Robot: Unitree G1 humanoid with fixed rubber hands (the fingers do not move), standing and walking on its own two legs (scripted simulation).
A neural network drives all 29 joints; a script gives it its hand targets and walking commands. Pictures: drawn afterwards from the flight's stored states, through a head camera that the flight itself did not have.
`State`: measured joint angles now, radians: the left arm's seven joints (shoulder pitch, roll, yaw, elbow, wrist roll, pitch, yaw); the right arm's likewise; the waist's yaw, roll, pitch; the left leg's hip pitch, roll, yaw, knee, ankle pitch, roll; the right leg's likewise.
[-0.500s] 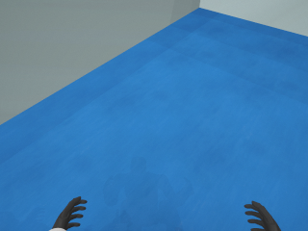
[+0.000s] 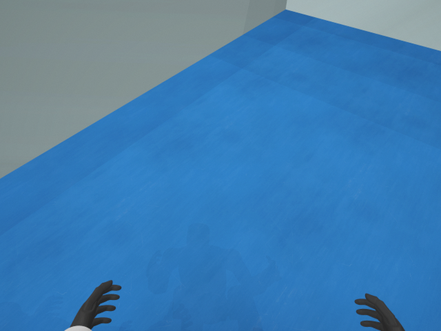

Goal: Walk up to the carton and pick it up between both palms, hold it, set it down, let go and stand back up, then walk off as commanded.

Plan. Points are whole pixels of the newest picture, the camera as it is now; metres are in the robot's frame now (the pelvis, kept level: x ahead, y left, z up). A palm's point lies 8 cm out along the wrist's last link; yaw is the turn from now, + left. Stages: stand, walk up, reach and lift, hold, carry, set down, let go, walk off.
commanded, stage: stand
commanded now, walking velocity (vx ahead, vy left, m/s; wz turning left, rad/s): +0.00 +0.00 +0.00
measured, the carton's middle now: out of the picture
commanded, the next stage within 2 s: walk up in 0.86 s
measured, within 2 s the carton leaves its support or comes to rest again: neither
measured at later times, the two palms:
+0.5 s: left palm (81, 327) +0.14 +0.27 -0.07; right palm out of the picture +0.12 -0.28 -0.09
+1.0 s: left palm out of the picture +0.14 +0.27 -0.07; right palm out of the picture +0.11 -0.29 -0.09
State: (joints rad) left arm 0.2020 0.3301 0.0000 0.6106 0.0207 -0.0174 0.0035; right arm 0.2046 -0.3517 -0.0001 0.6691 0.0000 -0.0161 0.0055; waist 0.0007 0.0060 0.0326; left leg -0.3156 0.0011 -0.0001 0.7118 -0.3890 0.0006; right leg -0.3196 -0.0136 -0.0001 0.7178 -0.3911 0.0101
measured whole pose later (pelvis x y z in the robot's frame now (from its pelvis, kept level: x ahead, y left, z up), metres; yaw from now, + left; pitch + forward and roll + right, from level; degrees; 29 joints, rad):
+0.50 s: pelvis +0.00 +0.00 +0.00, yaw +0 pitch -1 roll +0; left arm 0.20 0.34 0.00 0.62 0.02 -0.02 0.01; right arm 0.20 -0.35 0.00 0.73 0.00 -0.02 0.01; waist 0.00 0.01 0.03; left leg -0.32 0.00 0.00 0.71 -0.38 0.00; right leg -0.32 -0.01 0.00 0.72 -0.39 0.01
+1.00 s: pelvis -0.01 +0.00 +0.00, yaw +0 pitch -1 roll +0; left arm 0.20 0.34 0.00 0.64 0.02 -0.02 0.01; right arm 0.20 -0.36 0.00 0.75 0.00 -0.02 0.01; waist 0.00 0.01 0.03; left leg -0.32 0.01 0.00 0.71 -0.38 0.00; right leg -0.32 -0.01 0.00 0.71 -0.38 0.01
